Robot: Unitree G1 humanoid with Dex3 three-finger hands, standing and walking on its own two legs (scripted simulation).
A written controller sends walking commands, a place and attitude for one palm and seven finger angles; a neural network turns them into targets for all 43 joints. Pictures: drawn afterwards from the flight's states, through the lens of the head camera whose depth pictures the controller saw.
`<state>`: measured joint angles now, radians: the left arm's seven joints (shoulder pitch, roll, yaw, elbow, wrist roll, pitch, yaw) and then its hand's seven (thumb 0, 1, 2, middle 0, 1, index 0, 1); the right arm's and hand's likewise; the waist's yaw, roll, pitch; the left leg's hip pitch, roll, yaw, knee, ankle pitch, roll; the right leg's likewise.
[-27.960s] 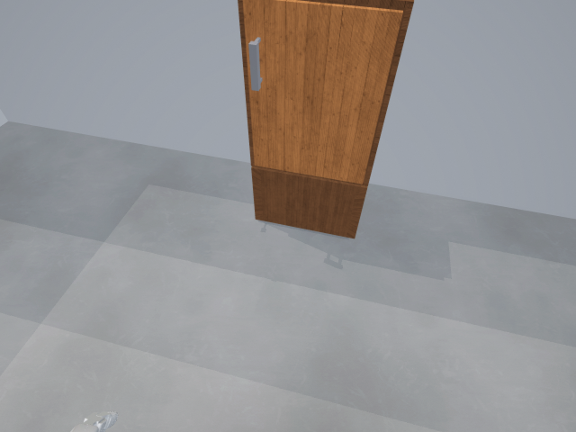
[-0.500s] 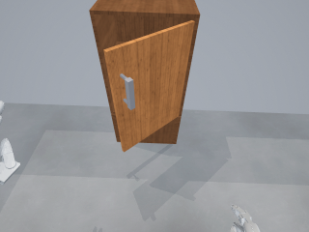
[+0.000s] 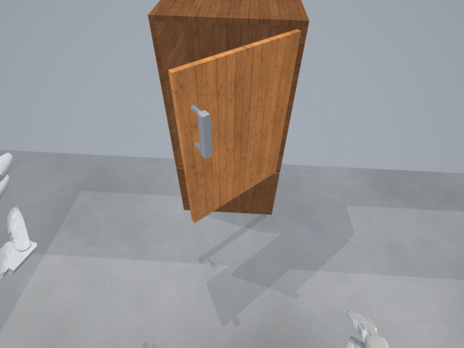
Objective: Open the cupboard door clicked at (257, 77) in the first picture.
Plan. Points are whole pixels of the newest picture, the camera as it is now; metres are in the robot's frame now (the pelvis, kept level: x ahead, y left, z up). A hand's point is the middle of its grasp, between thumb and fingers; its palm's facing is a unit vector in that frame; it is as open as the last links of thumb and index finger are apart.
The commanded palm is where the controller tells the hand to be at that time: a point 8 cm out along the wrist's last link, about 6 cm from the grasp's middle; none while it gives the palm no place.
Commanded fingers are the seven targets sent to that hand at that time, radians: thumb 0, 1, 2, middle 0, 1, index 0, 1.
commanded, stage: let the arm hang, fingers relaxed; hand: left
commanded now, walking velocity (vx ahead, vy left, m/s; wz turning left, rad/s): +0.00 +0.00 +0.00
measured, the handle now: (200, 132) +0.63 +0.12 +0.01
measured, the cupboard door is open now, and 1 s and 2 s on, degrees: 42 42 42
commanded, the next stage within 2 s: look to check the result in 1.12 s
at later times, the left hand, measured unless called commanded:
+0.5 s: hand out of the picture -0.01 +0.19 -0.17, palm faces +0.12 -0.97 -0.21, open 7.2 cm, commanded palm none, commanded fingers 0.00 0.90 0.90 -0.20 -0.30 -0.20 -0.30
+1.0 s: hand out of the picture +0.06 +0.21 -0.15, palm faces +0.11 -0.95 -0.28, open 7.4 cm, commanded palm none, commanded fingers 0.00 0.90 0.90 -0.20 -0.30 -0.20 -0.30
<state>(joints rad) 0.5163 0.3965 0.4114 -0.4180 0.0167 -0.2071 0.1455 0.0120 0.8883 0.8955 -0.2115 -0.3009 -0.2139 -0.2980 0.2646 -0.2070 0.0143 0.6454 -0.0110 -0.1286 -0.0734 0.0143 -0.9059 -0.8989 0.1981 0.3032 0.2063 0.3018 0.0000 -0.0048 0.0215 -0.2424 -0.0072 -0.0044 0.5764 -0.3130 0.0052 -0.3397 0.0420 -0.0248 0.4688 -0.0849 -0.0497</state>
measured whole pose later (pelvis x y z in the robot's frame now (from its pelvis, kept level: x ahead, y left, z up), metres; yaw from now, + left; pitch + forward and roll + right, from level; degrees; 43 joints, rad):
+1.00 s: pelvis +0.01 +0.00 +0.01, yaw +5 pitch -2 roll +1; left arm 0.15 0.22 0.03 1.12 0.01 -0.01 0.02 0.00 0.91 0.90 -0.20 -0.30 -0.20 -0.30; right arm 0.25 -0.23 -0.01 1.11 -0.02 0.00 -0.02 0.01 -0.91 -0.90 0.20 0.30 0.20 0.30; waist -0.01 0.03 0.04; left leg -0.10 -0.03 -0.03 0.40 -0.26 0.00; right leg -0.25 0.04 -0.01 0.40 -0.11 -0.05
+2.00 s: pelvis +0.04 +0.01 +0.01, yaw +1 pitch -1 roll +1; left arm 0.16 0.22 0.05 1.09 0.02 0.04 0.01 0.00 0.91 0.90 -0.20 -0.30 -0.20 -0.30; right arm 0.21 -0.20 -0.02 1.06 -0.02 0.01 -0.05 0.00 -0.91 -0.90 0.20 0.30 0.20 0.30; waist 0.00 -0.01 0.07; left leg -0.09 -0.01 0.04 0.44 -0.34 0.01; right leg -0.29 0.06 0.05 0.49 -0.18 -0.04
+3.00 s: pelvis +0.06 -0.05 +0.00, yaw -34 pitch +1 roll +1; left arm 0.18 0.26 0.08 0.88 0.03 0.04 0.00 0.00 0.91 0.90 -0.20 -0.30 -0.20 -0.30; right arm 0.14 -0.26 -0.05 0.89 -0.01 0.05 -0.02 0.01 -0.91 -0.90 0.20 0.30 0.20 0.30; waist 0.01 -0.02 0.14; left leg -0.44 0.06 0.04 1.04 -0.52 -0.06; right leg -0.37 0.02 0.08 0.61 -0.25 -0.02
